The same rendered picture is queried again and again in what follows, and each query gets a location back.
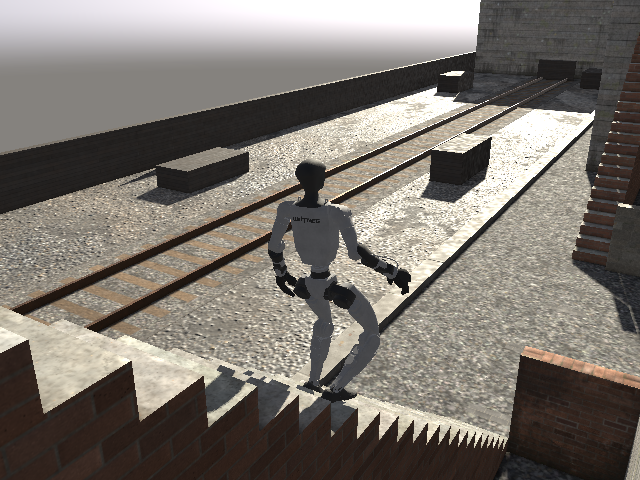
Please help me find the robot left forearm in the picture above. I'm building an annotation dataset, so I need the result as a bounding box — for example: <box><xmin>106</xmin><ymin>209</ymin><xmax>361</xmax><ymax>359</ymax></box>
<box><xmin>268</xmin><ymin>240</ymin><xmax>287</xmax><ymax>277</ymax></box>

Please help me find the right robot upper arm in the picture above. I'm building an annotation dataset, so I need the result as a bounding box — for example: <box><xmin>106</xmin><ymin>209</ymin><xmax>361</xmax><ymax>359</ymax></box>
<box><xmin>328</xmin><ymin>204</ymin><xmax>362</xmax><ymax>261</ymax></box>

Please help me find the robot left hand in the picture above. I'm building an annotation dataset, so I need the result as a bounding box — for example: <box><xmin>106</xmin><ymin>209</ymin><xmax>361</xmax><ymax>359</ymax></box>
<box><xmin>275</xmin><ymin>271</ymin><xmax>297</xmax><ymax>297</ymax></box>

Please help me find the robot right hand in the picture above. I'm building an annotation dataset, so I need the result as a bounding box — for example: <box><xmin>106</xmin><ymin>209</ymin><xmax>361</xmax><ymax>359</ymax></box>
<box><xmin>387</xmin><ymin>268</ymin><xmax>411</xmax><ymax>295</ymax></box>

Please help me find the left robot upper arm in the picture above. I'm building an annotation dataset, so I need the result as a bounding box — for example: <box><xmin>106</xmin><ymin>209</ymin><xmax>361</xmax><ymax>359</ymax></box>
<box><xmin>268</xmin><ymin>201</ymin><xmax>295</xmax><ymax>253</ymax></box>

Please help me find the robot right forearm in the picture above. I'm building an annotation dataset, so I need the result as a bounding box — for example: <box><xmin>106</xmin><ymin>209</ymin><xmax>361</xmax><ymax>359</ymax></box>
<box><xmin>357</xmin><ymin>244</ymin><xmax>398</xmax><ymax>279</ymax></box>

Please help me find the robot right thigh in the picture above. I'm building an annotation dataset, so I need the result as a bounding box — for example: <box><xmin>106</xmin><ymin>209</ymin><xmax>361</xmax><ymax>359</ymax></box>
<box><xmin>329</xmin><ymin>282</ymin><xmax>380</xmax><ymax>347</ymax></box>

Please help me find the left robot shin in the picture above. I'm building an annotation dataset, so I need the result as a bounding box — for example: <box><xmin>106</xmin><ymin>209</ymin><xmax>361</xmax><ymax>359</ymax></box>
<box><xmin>309</xmin><ymin>319</ymin><xmax>332</xmax><ymax>386</ymax></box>

